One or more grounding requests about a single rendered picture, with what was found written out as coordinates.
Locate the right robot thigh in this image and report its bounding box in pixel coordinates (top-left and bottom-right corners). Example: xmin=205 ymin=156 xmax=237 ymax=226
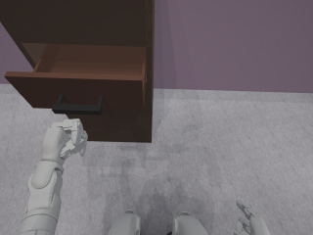
xmin=172 ymin=215 xmax=208 ymax=235

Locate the drawer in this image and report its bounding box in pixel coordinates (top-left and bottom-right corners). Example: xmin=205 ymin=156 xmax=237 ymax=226
xmin=4 ymin=43 xmax=147 ymax=112

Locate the left robot forearm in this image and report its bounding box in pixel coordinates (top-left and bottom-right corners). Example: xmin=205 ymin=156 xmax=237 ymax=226
xmin=17 ymin=160 xmax=65 ymax=235

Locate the right robot hand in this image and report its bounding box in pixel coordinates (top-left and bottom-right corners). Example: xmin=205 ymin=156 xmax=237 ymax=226
xmin=233 ymin=199 xmax=271 ymax=235

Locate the left robot hand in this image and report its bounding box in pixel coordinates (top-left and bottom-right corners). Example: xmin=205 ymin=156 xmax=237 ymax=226
xmin=41 ymin=118 xmax=88 ymax=165

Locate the cabinet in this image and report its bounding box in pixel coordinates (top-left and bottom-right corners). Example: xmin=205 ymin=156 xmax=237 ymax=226
xmin=0 ymin=0 xmax=156 ymax=143

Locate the left robot thigh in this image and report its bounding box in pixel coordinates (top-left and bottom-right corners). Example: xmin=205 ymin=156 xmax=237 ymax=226
xmin=107 ymin=213 xmax=141 ymax=235

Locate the robot thigh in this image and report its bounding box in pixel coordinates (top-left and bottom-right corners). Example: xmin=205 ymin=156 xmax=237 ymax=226
xmin=107 ymin=213 xmax=141 ymax=235
xmin=172 ymin=215 xmax=208 ymax=235

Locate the handle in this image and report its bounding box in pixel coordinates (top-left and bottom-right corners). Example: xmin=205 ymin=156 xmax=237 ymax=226
xmin=52 ymin=94 xmax=104 ymax=116

